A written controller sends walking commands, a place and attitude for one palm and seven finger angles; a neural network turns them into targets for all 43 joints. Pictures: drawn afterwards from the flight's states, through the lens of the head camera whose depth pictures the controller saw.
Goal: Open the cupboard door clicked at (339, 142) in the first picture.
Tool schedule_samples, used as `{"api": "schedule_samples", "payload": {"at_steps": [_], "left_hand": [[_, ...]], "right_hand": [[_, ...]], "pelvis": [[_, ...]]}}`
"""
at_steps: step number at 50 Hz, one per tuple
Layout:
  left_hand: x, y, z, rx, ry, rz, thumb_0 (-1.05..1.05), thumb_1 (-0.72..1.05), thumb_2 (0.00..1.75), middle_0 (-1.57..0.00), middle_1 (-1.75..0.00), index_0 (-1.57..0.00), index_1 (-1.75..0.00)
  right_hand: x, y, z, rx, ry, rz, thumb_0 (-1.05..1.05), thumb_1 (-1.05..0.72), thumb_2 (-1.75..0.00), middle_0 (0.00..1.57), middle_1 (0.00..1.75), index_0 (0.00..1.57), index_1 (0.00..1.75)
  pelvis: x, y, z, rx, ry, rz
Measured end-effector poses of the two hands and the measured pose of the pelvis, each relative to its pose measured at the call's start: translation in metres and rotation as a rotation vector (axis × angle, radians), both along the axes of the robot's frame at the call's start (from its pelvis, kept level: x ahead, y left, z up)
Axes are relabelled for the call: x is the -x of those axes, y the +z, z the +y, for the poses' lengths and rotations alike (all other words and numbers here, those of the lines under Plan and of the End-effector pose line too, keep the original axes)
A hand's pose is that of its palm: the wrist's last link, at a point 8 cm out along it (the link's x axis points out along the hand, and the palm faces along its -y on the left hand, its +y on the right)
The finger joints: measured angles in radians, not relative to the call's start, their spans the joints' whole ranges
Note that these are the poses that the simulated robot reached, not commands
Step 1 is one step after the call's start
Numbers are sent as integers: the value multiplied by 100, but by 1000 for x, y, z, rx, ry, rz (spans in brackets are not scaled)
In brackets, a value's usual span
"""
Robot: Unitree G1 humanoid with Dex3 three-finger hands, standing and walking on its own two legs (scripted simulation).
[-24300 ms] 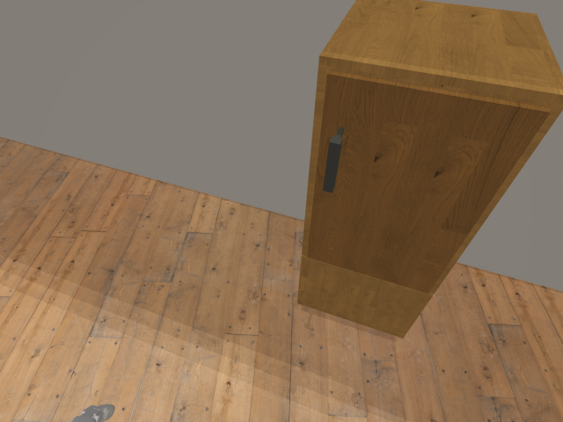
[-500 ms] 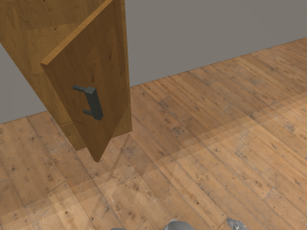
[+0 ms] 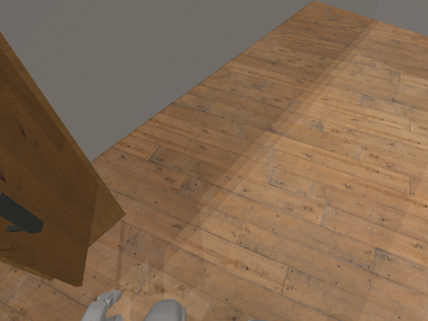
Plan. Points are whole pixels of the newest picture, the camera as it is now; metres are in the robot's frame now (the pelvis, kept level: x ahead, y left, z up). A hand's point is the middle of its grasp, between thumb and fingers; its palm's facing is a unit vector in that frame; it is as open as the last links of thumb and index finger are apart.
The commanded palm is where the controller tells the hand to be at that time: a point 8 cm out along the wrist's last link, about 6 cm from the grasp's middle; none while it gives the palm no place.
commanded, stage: walk to a spot facing it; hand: left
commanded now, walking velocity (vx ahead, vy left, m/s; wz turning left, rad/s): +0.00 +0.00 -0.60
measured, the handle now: (5, 216) +0.29 +0.40 +0.02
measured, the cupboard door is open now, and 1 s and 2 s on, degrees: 47 47 47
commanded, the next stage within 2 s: turn to face it in 1.88 s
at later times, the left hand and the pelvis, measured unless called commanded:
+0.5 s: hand (142, 290) +0.20 +0.17 -0.16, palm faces -0.34 -0.92 -0.17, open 7.4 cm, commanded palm none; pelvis +0.05 +0.01 +0.01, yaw -20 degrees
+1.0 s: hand (194, 249) +0.29 +0.06 -0.17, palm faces -0.45 -0.87 -0.18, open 7.3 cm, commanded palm none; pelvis +0.20 -0.10 +0.00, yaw -32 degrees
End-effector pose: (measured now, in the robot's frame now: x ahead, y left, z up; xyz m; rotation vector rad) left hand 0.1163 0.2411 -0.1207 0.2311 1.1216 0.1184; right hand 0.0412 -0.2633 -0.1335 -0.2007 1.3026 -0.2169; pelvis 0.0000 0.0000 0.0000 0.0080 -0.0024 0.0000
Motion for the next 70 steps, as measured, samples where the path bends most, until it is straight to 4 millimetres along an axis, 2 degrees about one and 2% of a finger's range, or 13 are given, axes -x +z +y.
{"api": "schedule_samples", "payload": {"at_steps": [9, 14, 19, 24, 29, 32, 36, 44, 51, 55, 58, 61, 70], "left_hand": [[4, -27, 14, 69, -25, 80, 0, 90, 89, -21, -30, -21, -30], [-5, -25, 26, 68, -76, 132, 0, 90, 89, -20, -30, -20, -30], [-29, -15, 21, 64, -155, 153, 0, 91, 90, -20, -29, -20, -30], [-78, -10, -12, 54, -279, 137, 1, 91, 90, -20, -29, -20, -30], [-146, -7, -73, 40, -417, 51, 1, 91, 90, -20, -29, -20, -30], [-180, -8, -107, 40, -453, -57, 0, 91, 90, -20, -29, -20, -30], [-188, -1, -128, 26, -460, -51, 0, 91, 89, -20, -29, -20, -30], [-183, -3, -140, 9, -449, 120, 0, 92, 89, -20, -30, -20, -30], [-194, -18, -134, -2, -392, 268, 0, 91, 89, -20, -30, -20, -30], [-219, -37, -132, -12, -386, 359, 0, 91, 89, -20, -30, -20, -30], [-258, -38, -144, -22, -435, 368, 0, 91, 89, -20, -30, -20, -30], [-311, -30, -172, -10, -487, 305, 1, 91, 89, -20, -29, -20, -30], [-460, -5, -306, 42, -688, 86, 0, 91, 90, -20, -29, -20, -30]], "right_hand": [[-22, 10, 34, 27, -40, -120, 0, -91, -90, 20, 30, 20, 30], [-5, 21, 52, 29, -71, -98, 0, -91, -90, 20, 30, 20, 30], [26, 24, 58, 12, -173, -59, 0, -91, -90, 20, 30, 20, 30], [74, 16, 57, -18, -308, 26, 0, -91, -90, 20, 30, 20, 30], [122, -2, 51, -73, -434, 151, 0, -91, -90, 20, 30, 20, 30], [135, -16, 40, -110, -476, 221, 0, -91, -90, 20, 30, 20, 30], [103, -13, 8, -97, -507, 179, 1, -91, -90, 20, 30, 20, 30], [-24, 8, -57, -39, -492, -87, 0, -91, -90, 19, 30, 19, 30], [-145, 14, -97, -9, -426, -208, 0, -91, -90, 19, 30, 20, 30], [-202, 10, -113, 44, -412, -282, 0, -91, -90, 20, 30, 20, 30], [-212, 11, -113, 51, -452, -276, 0, -91, -90, 20, 30, 20, 30], [-202, 12, -103, 26, -514, -208, 0, -91, -90, 20, 30, 20, 30], [-131, 8, -78, -77, -742, 91, -1, -94, -90, 20, 30, 20, 30]], "pelvis": [[-12, -7, 27, 31, -101, 31], [-18, 2, 33, 33, -177, 24], [-32, 10, 31, 36, -258, 24], [-46, 8, 18, 24, -340, 21], [-64, -3, -10, 6, -407, 19], [-74, -15, -32, 3, -428, 7], [-90, -7, -51, 4, -461, -4], [-142, 10, -83, 2, -521, 17], [-210, 3, -102, 16, -557, 17], [-257, -13, -111, 21, -599, 15], [-281, -11, -119, 8, -639, 1], [-302, -2, -131, 3, -661, 0], [-359, 9, -185, -9, -737, 5]]}}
